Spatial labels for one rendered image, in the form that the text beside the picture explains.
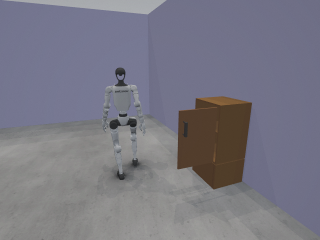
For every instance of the robot left hand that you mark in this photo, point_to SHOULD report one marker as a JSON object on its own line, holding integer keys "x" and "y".
{"x": 104, "y": 125}

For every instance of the robot right upper arm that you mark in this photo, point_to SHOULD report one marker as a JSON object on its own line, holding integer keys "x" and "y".
{"x": 135, "y": 95}

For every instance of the robot right hand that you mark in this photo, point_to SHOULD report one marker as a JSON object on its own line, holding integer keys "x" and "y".
{"x": 143, "y": 127}

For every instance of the cupboard door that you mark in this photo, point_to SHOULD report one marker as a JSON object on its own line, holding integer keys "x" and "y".
{"x": 198, "y": 147}

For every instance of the robot right thigh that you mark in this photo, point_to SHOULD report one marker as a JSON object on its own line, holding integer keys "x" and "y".
{"x": 133, "y": 128}

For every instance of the robot left upper arm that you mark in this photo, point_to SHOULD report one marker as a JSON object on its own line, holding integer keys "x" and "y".
{"x": 107, "y": 97}

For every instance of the robot left forearm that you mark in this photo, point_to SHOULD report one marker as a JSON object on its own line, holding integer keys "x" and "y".
{"x": 105, "y": 113}

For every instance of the handle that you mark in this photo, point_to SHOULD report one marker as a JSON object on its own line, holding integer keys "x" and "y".
{"x": 185, "y": 129}

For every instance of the robot right forearm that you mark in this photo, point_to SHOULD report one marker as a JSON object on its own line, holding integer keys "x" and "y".
{"x": 140, "y": 113}

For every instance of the robot torso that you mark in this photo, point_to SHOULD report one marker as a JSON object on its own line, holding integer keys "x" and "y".
{"x": 122, "y": 102}

